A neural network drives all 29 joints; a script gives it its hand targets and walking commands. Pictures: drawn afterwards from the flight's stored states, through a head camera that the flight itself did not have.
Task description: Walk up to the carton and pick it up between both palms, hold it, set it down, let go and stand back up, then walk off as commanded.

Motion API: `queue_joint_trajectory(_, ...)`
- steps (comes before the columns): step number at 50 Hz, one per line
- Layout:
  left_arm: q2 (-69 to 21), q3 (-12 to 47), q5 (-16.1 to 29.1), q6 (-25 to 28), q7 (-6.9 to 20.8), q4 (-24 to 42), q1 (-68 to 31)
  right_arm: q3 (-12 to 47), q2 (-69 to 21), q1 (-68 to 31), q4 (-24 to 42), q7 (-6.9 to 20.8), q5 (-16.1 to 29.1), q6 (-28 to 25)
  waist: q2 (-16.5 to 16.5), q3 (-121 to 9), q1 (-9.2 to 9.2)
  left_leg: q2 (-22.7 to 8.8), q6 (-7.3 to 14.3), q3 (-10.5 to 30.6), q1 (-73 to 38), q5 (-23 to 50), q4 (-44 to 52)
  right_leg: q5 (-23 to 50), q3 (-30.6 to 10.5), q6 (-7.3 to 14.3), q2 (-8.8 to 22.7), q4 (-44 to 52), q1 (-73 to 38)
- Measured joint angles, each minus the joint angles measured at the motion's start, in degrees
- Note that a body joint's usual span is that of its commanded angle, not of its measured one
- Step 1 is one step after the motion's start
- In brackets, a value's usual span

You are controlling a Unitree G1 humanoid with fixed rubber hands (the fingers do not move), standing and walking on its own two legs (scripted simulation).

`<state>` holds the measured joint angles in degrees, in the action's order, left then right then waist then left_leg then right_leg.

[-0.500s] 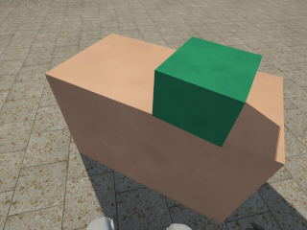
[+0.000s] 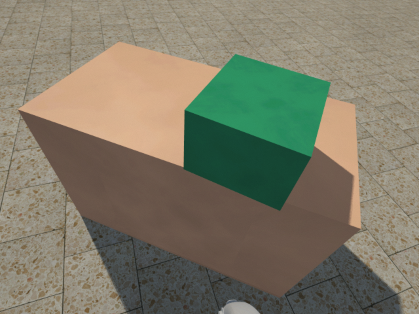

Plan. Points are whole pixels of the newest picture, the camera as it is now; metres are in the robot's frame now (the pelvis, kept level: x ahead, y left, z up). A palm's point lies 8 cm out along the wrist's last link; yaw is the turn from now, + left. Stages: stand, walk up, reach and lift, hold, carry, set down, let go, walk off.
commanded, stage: walk up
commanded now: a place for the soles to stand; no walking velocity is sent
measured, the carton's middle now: (256, 126) +0.57 -0.12 +0.03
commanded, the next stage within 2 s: none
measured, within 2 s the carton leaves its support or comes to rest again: neither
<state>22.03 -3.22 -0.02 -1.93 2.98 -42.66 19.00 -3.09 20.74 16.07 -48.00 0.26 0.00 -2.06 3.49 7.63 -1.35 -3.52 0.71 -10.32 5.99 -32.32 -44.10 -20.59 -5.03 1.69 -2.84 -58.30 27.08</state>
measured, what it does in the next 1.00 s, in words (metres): walks ahead: right foot, then left foot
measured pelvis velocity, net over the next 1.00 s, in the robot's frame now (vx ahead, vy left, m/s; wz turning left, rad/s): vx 0.18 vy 0.00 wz -0.12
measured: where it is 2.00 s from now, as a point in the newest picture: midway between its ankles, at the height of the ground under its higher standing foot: outside the picture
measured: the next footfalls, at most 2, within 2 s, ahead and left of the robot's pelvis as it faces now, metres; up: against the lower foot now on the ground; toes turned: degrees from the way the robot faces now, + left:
right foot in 0.12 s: +0.18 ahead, -0.14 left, +0.00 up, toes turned +2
left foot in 0.58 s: +0.31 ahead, +0.07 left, +0.00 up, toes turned +3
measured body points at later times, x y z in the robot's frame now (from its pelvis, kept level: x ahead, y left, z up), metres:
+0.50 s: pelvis +0.15 -0.02 +0.01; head +0.20 -0.03 +0.46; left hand +0.22 +0.28 -0.10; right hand +0.24 -0.33 -0.11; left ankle +0.21 +0.06 -0.66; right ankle +0.14 -0.14 -0.70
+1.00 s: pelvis +0.18 +0.00 -0.01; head +0.22 +0.04 +0.44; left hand +0.28 +0.30 -0.15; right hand +0.25 -0.33 -0.09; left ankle +0.27 +0.07 -0.70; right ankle +0.14 -0.14 -0.63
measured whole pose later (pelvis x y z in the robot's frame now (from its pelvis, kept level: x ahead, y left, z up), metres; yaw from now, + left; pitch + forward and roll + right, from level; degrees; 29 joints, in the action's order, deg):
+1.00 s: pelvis +0.18 +0.00 -0.01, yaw -7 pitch -5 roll -2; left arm 22.7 -3.2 0.0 -3.0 -1.7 -43.8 17.4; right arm -3.1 20.8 12.1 -48.0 -0.8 0.0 -3.1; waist 4.2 9.8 -1.5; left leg -4.3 5.1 -9.3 24.4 -21.5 -50.9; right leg -23.9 -5.1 1.4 -3.9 -75.4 26.0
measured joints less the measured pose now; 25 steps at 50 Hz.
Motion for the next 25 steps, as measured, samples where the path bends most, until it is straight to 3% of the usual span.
queue_joint_trajectory(7, -0.02, 0.0, 0.0, 0.32, 1.08, 0.02, -0.88, 0.0, 0.03, 0.15, -0.02, 0.0, 0.0, -0.2, 0.19, -0.85, 0.01, -1.02, -2.0, -0.93, -4.34, -4.58, -0.3, 0.68, 1.45, -0.1, 1.7, 6.94, -0.03)
queue_joint_trajectory(10, -0.55, -0.04, 0.0, 2.06, 0.86, 0.01, -0.72, 0.01, 0.03, -0.21, -0.04, 0.41, 0.0, -0.2, -2.22, -0.9, -0.34, -4.22, -1.54, -0.1, -0.68, 0.15, -10.67, -1.3, 2.74, 0.15, -0.51, 5.91, -0.91)
queue_joint_trajectory(14, -1.32, -0.02, 0.0, 2.35, -0.72, -0.19, 0.78, 0.0, 0.09, -1.96, 0.03, 0.71, 0.0, -0.37, -2.22, -1.01, -0.34, 0.86, -1.51, 3.03, 9.97, 0.58, -26.96, -2.02, 1.03, 0.82, -0.53, 8.91, -3.81)
queue_joint_trajectory(19, -1.52, -0.02, 0.0, 3.71, -2.7, -0.22, 0.91, 0.01, 0.11, -3.03, 0.02, 1.19, 0.0, -0.98, -3.88, -1.02, -0.28, 1.69, -1.51, 3.14, 21.52, 1.99, -26.08, -0.39, 0.73, 0.82, -0.77, 15.77, -7.5)
queue_joint_trajectory(25, -1.53, -0.01, 0.0, 4.75, -4.22, -0.25, 0.91, 0.0, 0.12, -3.62, 0.03, 0.88, 0.0, -0.99, -4.2, -1.07, -0.24, 1.3, -1.51, 3.2, 26.15, 2.44, -16.01, -3.51, 0.1, 0.58, -0.81, 14.74, -8.62)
